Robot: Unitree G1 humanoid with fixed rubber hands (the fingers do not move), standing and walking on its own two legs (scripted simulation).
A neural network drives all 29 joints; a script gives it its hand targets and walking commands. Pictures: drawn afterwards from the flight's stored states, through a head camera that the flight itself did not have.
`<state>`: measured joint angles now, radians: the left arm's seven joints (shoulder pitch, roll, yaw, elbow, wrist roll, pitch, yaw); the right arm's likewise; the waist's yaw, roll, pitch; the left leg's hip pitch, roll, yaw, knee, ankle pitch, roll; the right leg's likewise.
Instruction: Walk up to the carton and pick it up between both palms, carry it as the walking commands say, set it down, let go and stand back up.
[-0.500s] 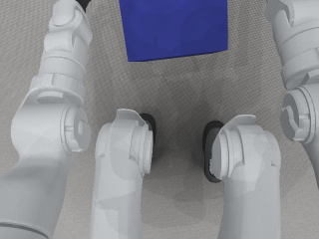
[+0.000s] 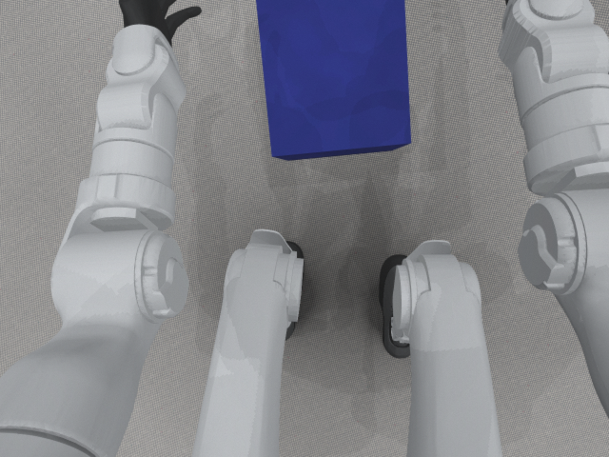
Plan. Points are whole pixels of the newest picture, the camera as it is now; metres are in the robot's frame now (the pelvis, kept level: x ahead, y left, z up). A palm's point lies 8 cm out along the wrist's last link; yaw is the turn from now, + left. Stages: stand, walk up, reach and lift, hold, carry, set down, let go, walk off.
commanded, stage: set down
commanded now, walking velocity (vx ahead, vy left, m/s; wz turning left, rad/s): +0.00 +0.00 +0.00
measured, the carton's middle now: (332, 61) +0.57 +0.03 -0.36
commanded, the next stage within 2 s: let go in 0.82 s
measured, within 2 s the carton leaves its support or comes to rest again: neither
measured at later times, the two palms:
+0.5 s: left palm out of the picture +0.53 +0.22 +0.04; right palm out of the picture +0.57 -0.16 +0.04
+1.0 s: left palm out of the picture +0.51 +0.21 +0.11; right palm out of the picture +0.55 -0.16 +0.11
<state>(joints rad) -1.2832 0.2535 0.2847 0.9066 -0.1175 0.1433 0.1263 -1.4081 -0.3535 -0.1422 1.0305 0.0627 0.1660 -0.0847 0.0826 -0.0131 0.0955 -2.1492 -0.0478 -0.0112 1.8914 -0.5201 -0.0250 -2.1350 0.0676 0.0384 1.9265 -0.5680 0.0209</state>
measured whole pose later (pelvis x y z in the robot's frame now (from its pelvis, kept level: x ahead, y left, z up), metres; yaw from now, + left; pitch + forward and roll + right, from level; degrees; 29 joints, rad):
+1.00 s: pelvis +0.05 +0.00 +0.23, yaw -1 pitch +44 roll -1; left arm -0.98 0.13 0.43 0.75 0.16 0.12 0.00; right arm -1.08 -0.19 -0.36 0.85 -0.19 0.14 -0.03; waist 0.07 -0.02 -0.02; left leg -1.44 -0.03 -0.05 0.92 -0.25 -0.01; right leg -1.42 0.06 0.07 0.92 -0.28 0.02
